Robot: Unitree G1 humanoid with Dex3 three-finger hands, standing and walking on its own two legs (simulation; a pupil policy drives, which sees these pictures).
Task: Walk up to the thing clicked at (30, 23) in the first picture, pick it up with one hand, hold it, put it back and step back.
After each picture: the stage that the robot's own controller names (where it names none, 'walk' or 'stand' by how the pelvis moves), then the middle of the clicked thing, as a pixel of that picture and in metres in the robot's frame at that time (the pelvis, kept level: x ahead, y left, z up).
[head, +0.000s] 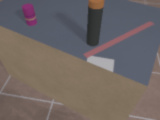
stand; (29, 15) +0.88 +0.31 -0.03
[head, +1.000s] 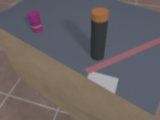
walk; (35, 22) +0.81 +0.31 -0.03
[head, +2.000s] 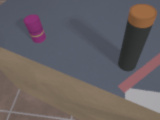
rise first; (35, 29) +0.62 +0.20 +0.02
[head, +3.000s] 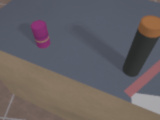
walk; (41, 34) +0.60 +0.17 +0.00
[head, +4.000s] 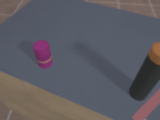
stand; (43, 54) +0.51 +0.17 -0.02
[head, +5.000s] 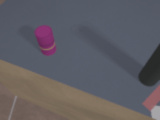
stand; (46, 41) +0.52 +0.16 -0.01
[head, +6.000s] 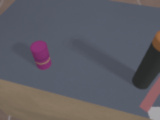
stand; (41, 55) +0.49 +0.17 -0.02
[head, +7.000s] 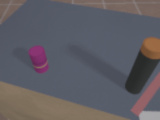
stand; (39, 59) +0.50 +0.19 -0.03
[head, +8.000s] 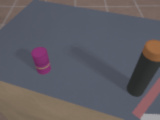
stand; (41, 61) +0.50 +0.19 -0.03
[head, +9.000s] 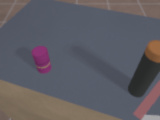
stand; (42, 60) +0.50 +0.18 -0.03
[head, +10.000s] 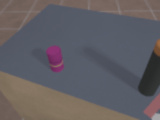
rise first; (55, 59) +0.52 +0.16 -0.03
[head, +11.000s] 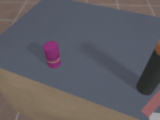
go down; (52, 55) +0.52 +0.16 -0.03
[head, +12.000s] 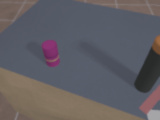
go down; (51, 53) +0.53 +0.16 -0.03
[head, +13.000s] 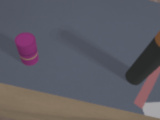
go down; (27, 50) +0.49 +0.15 +0.00
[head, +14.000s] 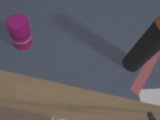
close in; (20, 33) +0.52 +0.15 +0.02
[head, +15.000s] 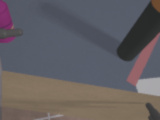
close; (0, 22) +0.53 +0.16 +0.06
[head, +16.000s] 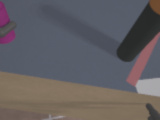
lift; out of the picture +0.54 +0.17 +0.06
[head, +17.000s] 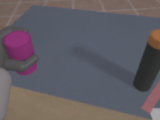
lift; (22, 54) +0.35 +0.16 +0.20
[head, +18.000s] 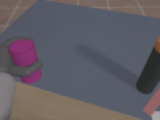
hold; (27, 62) +0.34 +0.17 +0.15
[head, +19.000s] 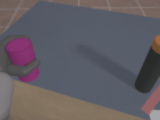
hold; (24, 60) +0.34 +0.18 +0.16
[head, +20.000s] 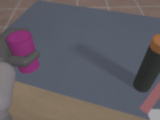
crouch; (24, 52) +0.37 +0.17 +0.16
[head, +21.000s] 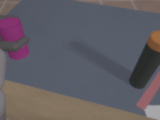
crouch; (14, 39) +0.44 +0.20 +0.16
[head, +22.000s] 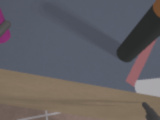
lower; out of the picture +0.53 +0.18 +0.04
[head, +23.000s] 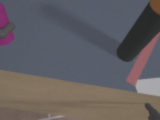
lower; out of the picture +0.53 +0.17 +0.06
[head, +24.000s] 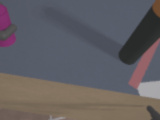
lower; (0, 26) +0.53 +0.17 +0.06
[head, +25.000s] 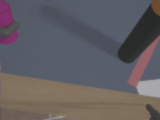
lower; (2, 23) +0.53 +0.16 +0.06
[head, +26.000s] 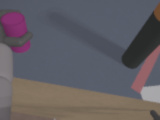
loosen; (17, 33) +0.51 +0.14 +0.05
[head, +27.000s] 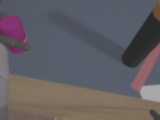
withdraw; (14, 36) +0.50 +0.15 +0.04
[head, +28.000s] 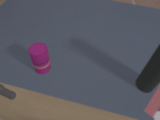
sink last; (40, 59) +0.46 +0.15 +0.02
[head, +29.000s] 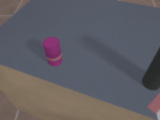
sink last; (53, 52) +0.50 +0.15 +0.01
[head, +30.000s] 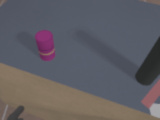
stand; (45, 46) +0.51 +0.16 +0.01
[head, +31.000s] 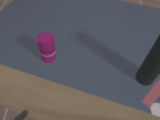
stand; (47, 48) +0.51 +0.15 +0.02
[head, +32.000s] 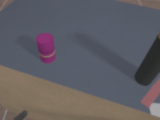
stand; (46, 48) +0.51 +0.15 +0.02
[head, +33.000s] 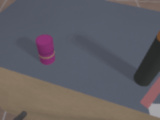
stand; (46, 50) +0.51 +0.15 +0.01
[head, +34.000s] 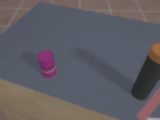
stand; (47, 64) +0.49 +0.16 -0.03
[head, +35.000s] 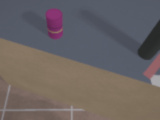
walk; (54, 24) +0.59 +0.11 -0.02
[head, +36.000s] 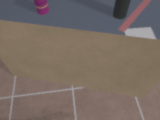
walk; (40, 1) +0.79 +0.23 +0.00
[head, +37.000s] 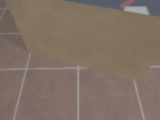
stand; out of the picture +1.08 +0.16 +0.00
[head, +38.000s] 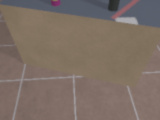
stand; out of the picture +1.09 +0.18 -0.03
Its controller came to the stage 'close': yes
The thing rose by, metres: 0.20
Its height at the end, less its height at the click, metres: +0.00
